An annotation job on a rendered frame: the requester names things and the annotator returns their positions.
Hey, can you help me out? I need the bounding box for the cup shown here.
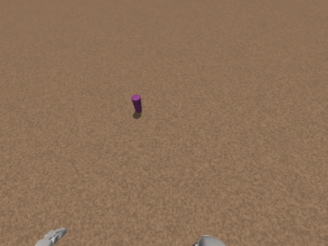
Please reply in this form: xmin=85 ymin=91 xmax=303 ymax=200
xmin=132 ymin=95 xmax=142 ymax=113

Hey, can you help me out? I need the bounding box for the left robot hand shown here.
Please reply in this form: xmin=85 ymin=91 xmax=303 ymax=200
xmin=35 ymin=228 xmax=67 ymax=246

